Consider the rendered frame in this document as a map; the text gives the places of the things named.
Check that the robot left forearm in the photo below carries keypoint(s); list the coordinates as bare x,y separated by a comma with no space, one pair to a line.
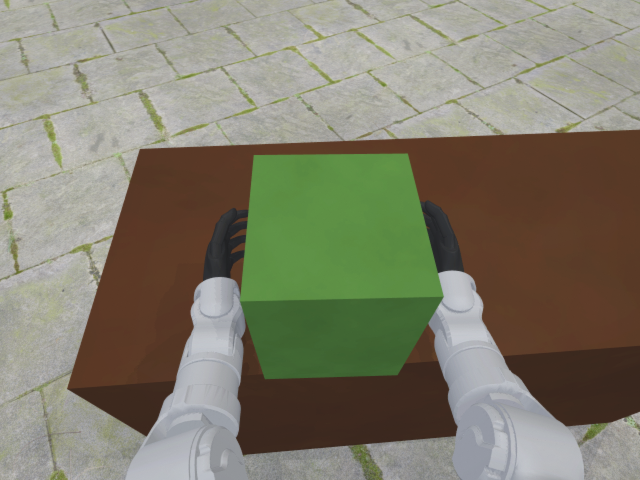
209,374

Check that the pedestal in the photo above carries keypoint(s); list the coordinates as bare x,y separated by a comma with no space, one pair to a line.
548,226

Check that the robot right upper arm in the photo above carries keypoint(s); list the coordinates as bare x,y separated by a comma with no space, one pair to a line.
495,441

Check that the robot right forearm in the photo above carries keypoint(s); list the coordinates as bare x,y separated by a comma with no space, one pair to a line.
471,363

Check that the robot left upper arm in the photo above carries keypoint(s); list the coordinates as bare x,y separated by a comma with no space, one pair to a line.
208,452

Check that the carton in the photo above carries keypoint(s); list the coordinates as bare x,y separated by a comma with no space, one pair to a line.
339,277

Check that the robot right hand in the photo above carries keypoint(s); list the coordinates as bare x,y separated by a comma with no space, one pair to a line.
443,241

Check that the robot left hand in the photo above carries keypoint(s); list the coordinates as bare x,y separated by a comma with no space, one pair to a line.
218,259

